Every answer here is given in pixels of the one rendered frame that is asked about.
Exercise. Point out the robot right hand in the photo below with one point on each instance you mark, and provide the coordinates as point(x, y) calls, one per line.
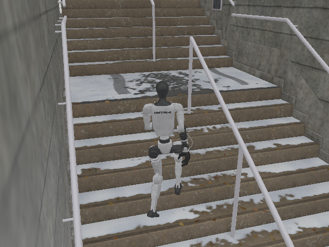
point(187, 158)

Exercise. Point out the left robot upper arm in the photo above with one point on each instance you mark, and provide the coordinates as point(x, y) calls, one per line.
point(147, 116)

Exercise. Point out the right robot upper arm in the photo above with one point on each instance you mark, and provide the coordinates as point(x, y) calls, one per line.
point(180, 116)

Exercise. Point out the right robot shin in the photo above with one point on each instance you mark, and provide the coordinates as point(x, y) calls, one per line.
point(178, 170)

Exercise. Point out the robot right forearm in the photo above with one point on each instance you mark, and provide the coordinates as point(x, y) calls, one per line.
point(184, 140)

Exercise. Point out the left robot thigh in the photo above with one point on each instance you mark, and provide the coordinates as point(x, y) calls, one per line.
point(156, 163)

